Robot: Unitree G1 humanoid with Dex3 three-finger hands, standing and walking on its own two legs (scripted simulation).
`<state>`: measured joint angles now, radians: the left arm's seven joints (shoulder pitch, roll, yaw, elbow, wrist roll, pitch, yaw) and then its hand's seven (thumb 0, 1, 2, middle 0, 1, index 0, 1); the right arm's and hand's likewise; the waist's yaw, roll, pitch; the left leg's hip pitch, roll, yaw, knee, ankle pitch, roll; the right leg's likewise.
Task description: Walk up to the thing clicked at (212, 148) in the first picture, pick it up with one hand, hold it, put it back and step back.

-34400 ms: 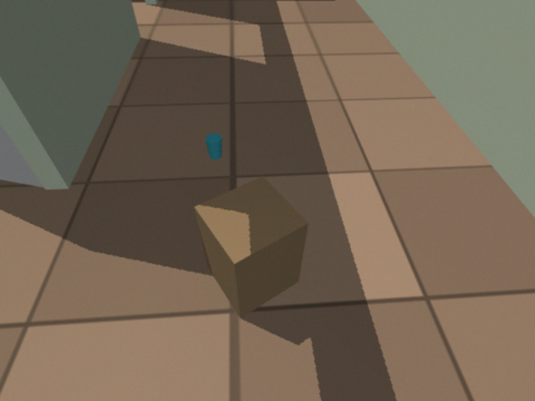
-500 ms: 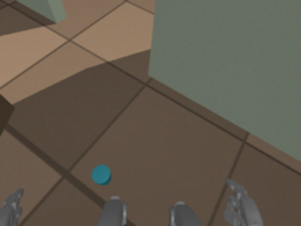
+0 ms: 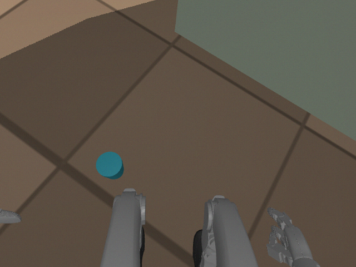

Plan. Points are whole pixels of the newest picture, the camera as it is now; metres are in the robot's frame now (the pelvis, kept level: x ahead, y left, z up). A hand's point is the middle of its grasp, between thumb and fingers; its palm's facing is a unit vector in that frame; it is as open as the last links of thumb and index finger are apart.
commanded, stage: go down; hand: left
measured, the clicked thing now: (112, 167) +0.40 +0.24 -0.45
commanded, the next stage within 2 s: approach in 1.28 s
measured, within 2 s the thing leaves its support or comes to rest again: neither
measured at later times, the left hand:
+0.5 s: hand (1, 175) +0.30 +0.40 -0.10, palm faces +0.21 -0.96 -0.18, open 16.9 cm
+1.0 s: hand (3, 171) +0.32 +0.41 -0.12, palm faces +0.20 -0.97 -0.15, open 17.3 cm
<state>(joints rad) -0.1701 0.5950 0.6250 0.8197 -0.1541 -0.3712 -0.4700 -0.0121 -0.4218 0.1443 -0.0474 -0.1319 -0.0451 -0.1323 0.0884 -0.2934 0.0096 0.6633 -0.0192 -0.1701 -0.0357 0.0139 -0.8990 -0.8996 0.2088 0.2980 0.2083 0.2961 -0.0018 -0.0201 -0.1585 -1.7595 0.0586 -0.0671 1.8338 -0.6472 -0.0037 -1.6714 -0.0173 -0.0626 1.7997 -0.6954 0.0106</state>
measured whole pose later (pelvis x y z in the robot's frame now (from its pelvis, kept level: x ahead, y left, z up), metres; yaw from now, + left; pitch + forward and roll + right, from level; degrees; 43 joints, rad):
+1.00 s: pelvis -0.02 +0.00 -0.11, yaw -3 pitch +32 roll -7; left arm -0.40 0.81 0.81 0.98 -0.23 -0.42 -0.70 -0.01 -0.53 0.14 -0.04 -0.12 -0.03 -0.13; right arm 0.06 -0.34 0.07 0.71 -0.05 -0.19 -0.05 0.01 -0.93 -0.91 0.21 0.30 0.21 0.30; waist -0.02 -0.04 -0.11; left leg -2.10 0.06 -0.12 2.19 -0.67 -0.01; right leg -2.00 0.00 -0.09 2.14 -0.72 0.01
